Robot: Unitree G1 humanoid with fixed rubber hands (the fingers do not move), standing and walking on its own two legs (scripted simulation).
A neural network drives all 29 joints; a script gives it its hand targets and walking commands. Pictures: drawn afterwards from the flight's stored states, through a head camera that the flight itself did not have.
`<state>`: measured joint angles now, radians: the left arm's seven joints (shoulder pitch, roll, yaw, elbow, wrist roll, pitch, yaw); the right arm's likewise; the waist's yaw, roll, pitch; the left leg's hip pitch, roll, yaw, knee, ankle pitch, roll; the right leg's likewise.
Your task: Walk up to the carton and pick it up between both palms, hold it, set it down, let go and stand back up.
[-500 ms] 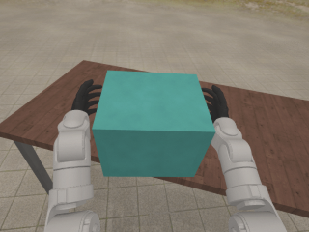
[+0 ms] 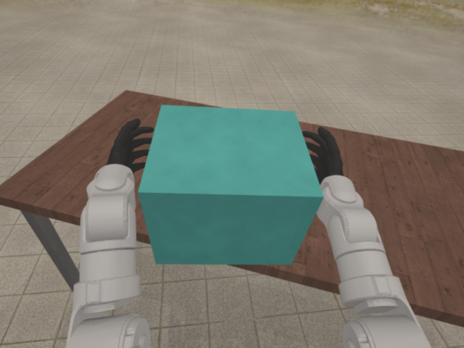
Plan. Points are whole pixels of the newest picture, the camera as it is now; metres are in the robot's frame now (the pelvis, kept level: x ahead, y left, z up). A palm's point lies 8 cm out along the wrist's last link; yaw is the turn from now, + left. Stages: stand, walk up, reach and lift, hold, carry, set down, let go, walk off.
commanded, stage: set down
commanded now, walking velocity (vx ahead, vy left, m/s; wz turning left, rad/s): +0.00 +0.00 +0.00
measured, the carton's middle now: (227, 185) +0.38 +0.01 +0.13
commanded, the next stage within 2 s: none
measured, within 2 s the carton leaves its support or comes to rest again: neither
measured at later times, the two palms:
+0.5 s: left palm (130, 170) +0.38 +0.17 +0.16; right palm (320, 183) +0.37 -0.17 +0.14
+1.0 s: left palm (141, 171) +0.40 +0.16 +0.14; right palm (322, 181) +0.39 -0.18 +0.13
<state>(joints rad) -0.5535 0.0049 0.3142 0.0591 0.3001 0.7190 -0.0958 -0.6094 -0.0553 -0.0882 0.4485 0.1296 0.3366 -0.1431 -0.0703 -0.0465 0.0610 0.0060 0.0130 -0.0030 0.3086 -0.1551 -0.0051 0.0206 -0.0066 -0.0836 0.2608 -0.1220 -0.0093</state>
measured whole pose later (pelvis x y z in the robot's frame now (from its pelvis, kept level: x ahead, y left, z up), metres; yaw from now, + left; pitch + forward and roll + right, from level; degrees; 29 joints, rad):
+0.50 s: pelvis +0.02 +0.00 +0.00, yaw +1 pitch -8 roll +0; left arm -0.53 -0.01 0.30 0.23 0.30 0.44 -0.09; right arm -0.53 0.00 -0.19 0.55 -0.02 0.03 -0.10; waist -0.05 -0.05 0.08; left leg 0.02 0.01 -0.01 0.30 -0.17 0.00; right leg 0.03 -0.01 -0.10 0.26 -0.15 0.00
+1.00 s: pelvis +0.02 +0.01 +0.00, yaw +0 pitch -6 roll -1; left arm -0.58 -0.02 0.29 0.40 0.29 0.36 -0.04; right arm -0.58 -0.03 -0.23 0.68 -0.03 -0.04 -0.07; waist -0.05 -0.04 0.06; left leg -0.01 0.01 0.01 0.29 -0.18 0.00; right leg 0.01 -0.01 -0.09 0.24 -0.14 0.00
